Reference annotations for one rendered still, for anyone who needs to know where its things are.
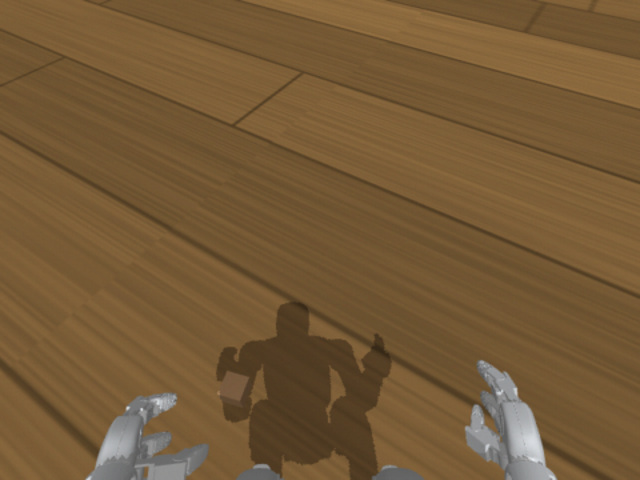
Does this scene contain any right robot hand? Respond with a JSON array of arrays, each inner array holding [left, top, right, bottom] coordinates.
[[465, 360, 546, 471]]

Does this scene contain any left robot arm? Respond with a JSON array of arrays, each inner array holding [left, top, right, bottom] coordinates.
[[85, 462, 138, 480]]

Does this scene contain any left robot hand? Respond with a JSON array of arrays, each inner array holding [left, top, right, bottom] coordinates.
[[95, 393, 209, 480]]

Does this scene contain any right robot arm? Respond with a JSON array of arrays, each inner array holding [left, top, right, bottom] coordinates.
[[505, 461, 557, 480]]

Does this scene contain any cube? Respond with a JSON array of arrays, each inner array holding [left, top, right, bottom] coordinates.
[[217, 371, 252, 408]]

